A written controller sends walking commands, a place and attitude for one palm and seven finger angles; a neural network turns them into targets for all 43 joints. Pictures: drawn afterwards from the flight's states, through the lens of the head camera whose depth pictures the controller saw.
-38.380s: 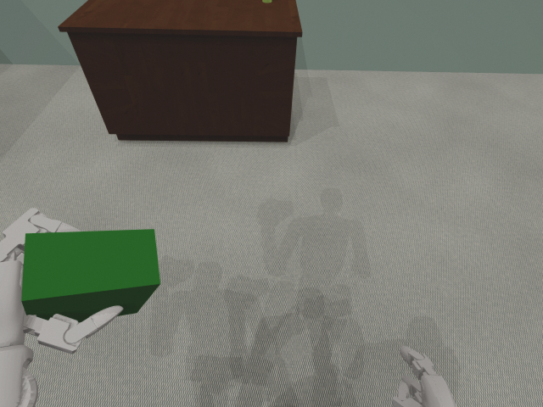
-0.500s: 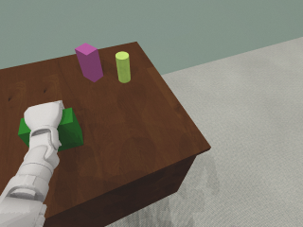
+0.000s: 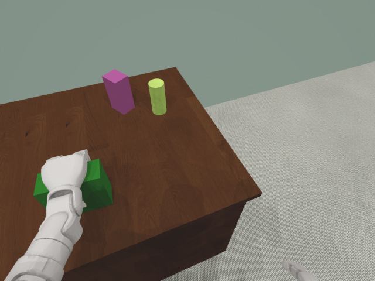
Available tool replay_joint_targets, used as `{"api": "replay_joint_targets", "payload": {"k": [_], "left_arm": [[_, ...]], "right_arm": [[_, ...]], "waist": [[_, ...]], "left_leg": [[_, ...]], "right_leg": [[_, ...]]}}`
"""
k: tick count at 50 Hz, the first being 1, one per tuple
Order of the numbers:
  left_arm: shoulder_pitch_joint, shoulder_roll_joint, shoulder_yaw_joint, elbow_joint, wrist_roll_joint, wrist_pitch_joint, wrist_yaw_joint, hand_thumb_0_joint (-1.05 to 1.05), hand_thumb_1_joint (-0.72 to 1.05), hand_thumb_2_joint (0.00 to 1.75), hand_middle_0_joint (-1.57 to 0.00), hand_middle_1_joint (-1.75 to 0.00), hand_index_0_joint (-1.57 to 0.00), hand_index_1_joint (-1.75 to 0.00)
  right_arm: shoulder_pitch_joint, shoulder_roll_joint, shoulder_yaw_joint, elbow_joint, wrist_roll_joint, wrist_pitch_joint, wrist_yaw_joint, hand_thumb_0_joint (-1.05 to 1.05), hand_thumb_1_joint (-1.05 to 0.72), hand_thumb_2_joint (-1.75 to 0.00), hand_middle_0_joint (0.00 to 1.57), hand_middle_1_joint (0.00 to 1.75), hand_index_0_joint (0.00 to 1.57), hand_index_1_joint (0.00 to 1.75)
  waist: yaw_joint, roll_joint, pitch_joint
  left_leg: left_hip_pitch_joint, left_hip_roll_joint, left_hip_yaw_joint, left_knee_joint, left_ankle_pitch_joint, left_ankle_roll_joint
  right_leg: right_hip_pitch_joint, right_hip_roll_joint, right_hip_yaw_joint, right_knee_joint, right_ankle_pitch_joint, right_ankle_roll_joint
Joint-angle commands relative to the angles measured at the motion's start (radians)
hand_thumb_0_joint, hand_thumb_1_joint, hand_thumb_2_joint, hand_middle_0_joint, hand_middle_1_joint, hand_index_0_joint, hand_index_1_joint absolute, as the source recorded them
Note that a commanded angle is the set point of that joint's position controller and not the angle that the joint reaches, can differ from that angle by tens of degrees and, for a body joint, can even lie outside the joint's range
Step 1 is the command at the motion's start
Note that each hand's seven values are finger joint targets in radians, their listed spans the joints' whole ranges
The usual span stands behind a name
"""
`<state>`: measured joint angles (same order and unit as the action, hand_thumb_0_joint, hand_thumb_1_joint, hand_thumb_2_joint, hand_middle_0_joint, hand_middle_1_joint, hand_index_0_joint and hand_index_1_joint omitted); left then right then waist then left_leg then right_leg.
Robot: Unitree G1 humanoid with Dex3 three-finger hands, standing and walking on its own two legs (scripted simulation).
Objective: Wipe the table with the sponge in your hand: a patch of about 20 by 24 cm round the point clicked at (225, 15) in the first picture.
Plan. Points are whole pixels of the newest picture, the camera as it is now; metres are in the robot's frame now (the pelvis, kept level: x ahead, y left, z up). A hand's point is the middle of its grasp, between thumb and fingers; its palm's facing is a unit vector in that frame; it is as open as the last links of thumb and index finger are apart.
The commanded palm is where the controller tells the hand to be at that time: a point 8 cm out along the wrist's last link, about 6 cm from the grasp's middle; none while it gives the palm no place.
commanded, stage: wipe back along the first lane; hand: left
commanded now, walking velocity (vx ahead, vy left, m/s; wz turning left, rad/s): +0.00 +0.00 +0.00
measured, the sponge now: (80, 193) +0.32 +0.30 -0.04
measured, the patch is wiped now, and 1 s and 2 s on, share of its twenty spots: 1.00 1.00 1.00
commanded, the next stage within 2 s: lift the sponge slowly off the table in 0.52 s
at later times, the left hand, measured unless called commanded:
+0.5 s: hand (78, 200) +0.28 +0.27 +0.01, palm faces -0.05 -0.03 -1.00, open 10.4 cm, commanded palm +0.24 +0.25 +0.03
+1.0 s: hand (77, 202) +0.27 +0.27 +0.01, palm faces -0.07 -0.06 -1.00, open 10.4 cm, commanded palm +0.24 +0.26 +0.06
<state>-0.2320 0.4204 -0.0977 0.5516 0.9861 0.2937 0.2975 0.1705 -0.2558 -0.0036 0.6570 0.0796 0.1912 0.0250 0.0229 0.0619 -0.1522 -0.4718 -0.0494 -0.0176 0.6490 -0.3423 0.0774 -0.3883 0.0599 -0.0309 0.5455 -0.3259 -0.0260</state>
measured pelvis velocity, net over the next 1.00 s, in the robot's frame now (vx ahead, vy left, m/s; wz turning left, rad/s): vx -0.01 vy -0.01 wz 0.00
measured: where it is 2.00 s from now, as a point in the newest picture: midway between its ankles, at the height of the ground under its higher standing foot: outside the picture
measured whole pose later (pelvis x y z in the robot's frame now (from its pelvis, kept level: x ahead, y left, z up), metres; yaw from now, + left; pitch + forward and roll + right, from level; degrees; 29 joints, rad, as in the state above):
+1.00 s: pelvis -0.01 -0.01 +0.00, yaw +0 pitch +6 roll -2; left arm -0.08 0.39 -0.11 0.39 0.98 0.31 0.26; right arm 0.14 -0.26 -0.01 0.67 0.07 0.15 -0.01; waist 0.04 0.07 -0.11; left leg -0.39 -0.05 -0.02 0.60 -0.32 0.06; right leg -0.32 0.06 -0.03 0.53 -0.31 -0.04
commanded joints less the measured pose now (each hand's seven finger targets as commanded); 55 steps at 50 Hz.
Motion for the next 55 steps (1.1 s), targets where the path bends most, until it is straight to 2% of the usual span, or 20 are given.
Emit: {"api": "replay_joint_targets", "payload": {"k": [1, 6, 8, 9, 10, 11, 15, 20, 21, 23, 29, 33, 36, 40, 41, 45, 47, 48, 52, 55], "left_arm": [[-0.04, 0.079, 0.03, -0.056, -0.044, 0.018, -0.052, 0.0, 0.1, 1.3, -1.2, -1.6, -1.2, -1.6], [0.037, 0.066, 0.026, -0.096, -0.046, 0.018, -0.058, 0.0, 0.1, 1.3, -1.2, -1.6, -1.2, -1.6], [0.037, 0.03, -0.012, -0.119, -0.044, 0.02, -0.06, 0.0, 0.1, 1.3, -1.2, -1.6, -1.2, -1.6], [0.068, 0.052, 0.013, -0.112, -0.043, 0.022, -0.058, 0.0, 0.1, 1.3, -1.2, -1.6, -1.2, -1.6], [0.068, 0.026, -0.013, -0.125, -0.045, 0.022, -0.06, 0.0, 0.1, 1.3, -1.2, -1.6, -1.2, -1.6], [0.067, 0.044, 0.012, -0.137, -0.047, 0.022, -0.058, 0.0, 0.1, 1.3, -1.2, -1.6, -1.2, -1.6], [0.115, 0.021, -0.008, -0.148, -0.046, 0.024, -0.055, 0.0, 0.1, 1.3, -1.2, -1.6, -1.2, -1.6], [0.125, 0.007, -0.017, -0.172, -0.046, 0.035, -0.053, 0.0, 0.1, 1.3, -1.2, -1.6, -1.2, -1.6], [0.117, 0.033, 0.008, -0.18, -0.043, 0.034, -0.052, 0.0, 0.1, 1.3, -1.2, -1.6, -1.2, -1.6], [0.092, 0.005, -0.024, -0.177, -0.035, 0.034, -0.051, 0.0, 0.1, 1.3, -1.2, -1.6, -1.2, -1.6], [0.127, 0.024, 0.002, -0.162, -0.029, 0.029, -0.043, 0.0, 0.1, 1.3, -1.2, -1.6, -1.2, -1.6], [0.05, 0.043, 0.005, -0.165, -0.022, 0.034, -0.043, 0.0, 0.1, 1.3, -1.2, -1.6, -1.2, -1.6], [0.022, 0.078, 0.031, -0.204, -0.019, 0.031, -0.044, 0.0, 0.1, 1.3, -1.2, -1.6, -1.2, -1.6], [0.001, 0.081, 0.027, -0.219, -0.021, 0.021, -0.049, 0.0, 0.1, 1.3, -1.2, -1.6, -1.2, -1.6], [0.012, 0.092, 0.046, -0.242, -0.023, 0.017, -0.049, 0.0, 0.1, 1.3, -1.2, -1.6, -1.2, -1.6], [0.021, 0.065, 0.017, -0.268, -0.025, 0.01, -0.05, 0.0, 0.1, 1.3, -1.2, -1.6, -1.2, -1.6], [-0.013, 0.113, 0.056, -0.289, -0.024, 0.009, -0.045, 0.0, 0.1, 1.3, -1.2, -1.6, -1.2, -1.6], [-0.01, 0.089, 0.038, -0.303, -0.027, 0.006, -0.044, 0.0, 0.1, 1.3, -1.2, -1.6, -1.2, -1.6], [0.015, 0.096, 0.048, -0.376, -0.029, -0.001, -0.038, 0.0, 0.1, 1.3, -1.2, -1.6, -1.2, -1.6], [-0.001, 0.081, 0.028, -0.39, -0.023, 0.008, -0.037, 0.0, 0.1, 1.3, -1.2, -1.6, -1.2, -1.6]], "right_arm": [[-0.095, -0.145, -0.049, -0.128, 0.004, -0.039, -0.015, 0.0, -0.9, -0.9, 0.2, 0.3, 0.2, 0.3], [-0.115, -0.141, -0.048, -0.136, 0.006, -0.05, -0.017, 0.0, -0.9, -0.9, 0.2, 0.3, 0.2, 0.3], [-0.117, -0.137, -0.048, -0.14, 0.004, -0.054, -0.016, 0.0, -0.9, -0.9, 0.2, 0.3, 0.2, 0.3], [-0.119, -0.138, -0.048, -0.138, 0.005, -0.056, -0.015, 0.0, -0.9, -0.9, 0.2, 0.3, 0.2, 0.3], [-0.125, -0.136, -0.046, -0.142, 0.004, -0.058, -0.016, 0.0, -0.9, -0.9, 0.2, 0.3, 0.2, 0.3], [-0.13, -0.137, -0.048, -0.143, 0.005, -0.058, -0.016, 0.0, -0.9, -0.9, 0.2, 0.3, 0.2, 0.3], [-0.139, -0.133, -0.047, -0.145, 0.003, -0.065, -0.019, 0.0, -0.9, -0.9, 0.2, 0.3, 0.2, 0.3], [-0.155, -0.13, -0.046, -0.146, 0.004, -0.069, -0.023, 0.0, -0.9, -0.9, 0.2, 0.3, 0.2, 0.3], [-0.16, -0.134, -0.046, -0.144, 0.003, -0.069, -0.022, 0.0, -0.9, -0.9, 0.2, 0.3, 0.2, 0.3], [-0.156, -0.13, -0.046, -0.144, 0.002, -0.07, -0.024, 0.0, -0.9, -0.9, 0.2, 0.3, 0.2, 0.3], [-0.156, -0.129, -0.047, -0.139, 0.001, -0.076, -0.025, 0.0, -0.9, -0.9, 0.2, 0.3, 0.2, 0.3], [-0.156, -0.13, -0.047, -0.14, 0.001, -0.072, -0.033, 0.0, -0.9, -0.9, 0.2, 0.3, 0.2, 0.3], [-0.164, -0.132, -0.048, -0.139, 0.0, -0.073, -0.035, 0.0, -0.9, -0.9, 0.2, 0.3, 0.2, 0.3], [-0.162, -0.129, -0.047, -0.138, -0.001, -0.076, -0.039, 0.0, -0.9, -0.9, 0.2, 0.3, 0.2, 0.3], [-0.167, -0.128, -0.049, -0.142, -0.001, -0.077, -0.038, 0.0, -0.9, -0.9, 0.2, 0.3, 0.2, 0.3], [-0.169, -0.123, -0.049, -0.145, -0.003, -0.084, -0.037, 0.0, -0.9, -0.9, 0.2, 0.3, 0.2, 0.3], [-0.174, -0.128, -0.049, -0.138, -0.002, -0.083, -0.04, 0.0, -0.9, -0.9, 0.2, 0.3, 0.2, 0.3], [-0.172, -0.124, -0.051, -0.141, -0.003, -0.087, -0.04, 0.0, -0.9, -0.9, 0.2, 0.3, 0.2, 0.3], [-0.187, -0.12, -0.053, -0.143, -0.006, -0.095, -0.035, 0.0, -0.9, -0.9, 0.2, 0.3, 0.2, 0.3], [-0.193, -0.119, -0.053, -0.139, -0.006, -0.096, -0.034, 0.0, -0.9, -0.9, 0.2, 0.3, 0.2, 0.3]], "waist": [[0.005, -0.07, -0.132], [0.013, -0.079, -0.138], [0.005, -0.065, -0.128], [0.014, -0.071, -0.122], [0.008, -0.08, -0.127], [0.013, -0.076, -0.123], [0.013, -0.108, -0.11], [0.017, -0.099, -0.097], [0.022, -0.08, -0.105], [0.01, -0.097, -0.09], [0.023, -0.105, -0.113], [0.013, -0.096, -0.088], [0.023, -0.046, -0.116], [0.015, -0.056, -0.112], [0.028, -0.045, -0.132], [0.018, -0.05, -0.117], [0.025, -0.039, -0.129], [0.02, -0.034, -0.131], [0.035, -0.005, -0.166], [0.026, -0.019, -0.133]], "left_leg": [[0.159, 0.038, -0.071, -0.075, 0.421, -0.044], [0.159, 0.031, -0.062, -0.077, 0.422, -0.037], [0.168, 0.031, -0.058, -0.077, 0.411, -0.035], [0.166, 0.029, -0.06, -0.078, 0.407, -0.036], [0.166, 0.028, -0.055, -0.079, 0.396, -0.033], [0.163, 0.03, -0.062, -0.083, 0.403, -0.034], [0.153, 0.023, -0.052, -0.083, 0.368, -0.029], [0.161, 0.02, -0.047, -0.091, 0.343, -0.026], [0.16, 0.023, -0.052, -0.094, 0.354, -0.029], [0.157, 0.021, -0.05, -0.091, 0.332, -0.026], [0.148, 0.016, -0.046, -0.083, 0.333, -0.026], [0.143, 0.017, -0.049, -0.091, 0.298, -0.023], [0.171, 0.017, -0.057, -0.098, 0.312, -0.026], [0.175, 0.016, -0.054, -0.1, 0.314, -0.022], [0.185, 0.02, -0.063, -0.106, 0.331, -0.024], [0.198, 0.021, -0.06, -0.107, 0.335, -0.022], [0.211, 0.022, -0.068, -0.113, 0.336, -0.023], [0.219, 0.024, -0.063, -0.114, 0.345, -0.022], [0.27, 0.032, -0.082, -0.118, 0.42, -0.031], [0.268, 0.036, -0.084, -0.125, 0.404, -0.033]], "right_leg": [[0.081, 0.001, 0.007, -0.034, 0.372, -0.054], [0.119, -0.004, 0.018, -0.036, 0.419, -0.053], [0.105, -0.003, 0.015, -0.038, 0.409, -0.052], [0.108, -0.003, 0.014, -0.041, 0.407, -0.053], [0.111, -0.003, 0.017, -0.041, 0.408, -0.051], [0.115, -0.003, 0.021, -0.04, 0.409, -0.054], [0.122, -0.005, 0.027, -0.045, 0.414, -0.05], [0.121, -0.005, 0.03, -0.052, 0.392, -0.052], [0.126, -0.005, 0.035, -0.047, 0.399, -0.056], [0.108, -0.003, 0.028, -0.045, 0.375, -0.052], [0.122, -0.007, 0.036, -0.042, 0.406, -0.052], [0.103, -0.004, 0.036, -0.044, 0.344, -0.053], [0.111, -0.002, 0.039, -0.049, 0.334, -0.059], [0.12, -0.003, 0.039, -0.054, 0.344, -0.056], [0.13, -0.001, 0.038, -0.05, 0.339, -0.059], [0.127, -0.001, 0.031, -0.059, 0.346, -0.054], [0.134, -0.001, 0.033, -0.063, 0.335, -0.055], [0.135, -0.001, 0.03, -0.061, 0.339, -0.055], [0.153, 0.0, 0.027, -0.06, 0.371, -0.056], [0.135, 0.002, 0.027, -0.065, 0.346, -0.056]]}}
